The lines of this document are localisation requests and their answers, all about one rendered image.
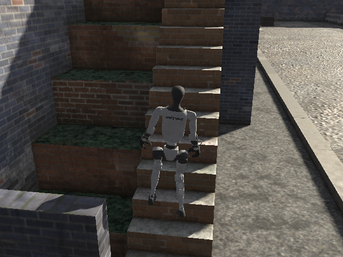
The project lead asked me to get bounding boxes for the right robot upper arm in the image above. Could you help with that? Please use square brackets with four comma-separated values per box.
[187, 110, 197, 141]

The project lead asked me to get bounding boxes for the right robot forearm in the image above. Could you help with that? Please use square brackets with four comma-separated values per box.
[191, 134, 199, 150]

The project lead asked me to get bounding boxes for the left robot upper arm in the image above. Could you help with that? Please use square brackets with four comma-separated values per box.
[146, 107, 165, 134]

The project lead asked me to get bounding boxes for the left robot forearm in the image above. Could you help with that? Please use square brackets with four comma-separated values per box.
[141, 126, 151, 141]

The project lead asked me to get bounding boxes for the right robot shin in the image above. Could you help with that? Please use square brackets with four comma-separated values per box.
[176, 174, 184, 210]

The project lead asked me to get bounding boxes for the right robot foot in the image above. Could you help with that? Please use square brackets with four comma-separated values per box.
[176, 208, 185, 217]

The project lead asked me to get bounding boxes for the left robot hand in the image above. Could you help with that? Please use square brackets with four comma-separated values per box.
[140, 139, 152, 149]

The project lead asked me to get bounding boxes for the right robot hand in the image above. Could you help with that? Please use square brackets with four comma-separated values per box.
[188, 146, 200, 157]

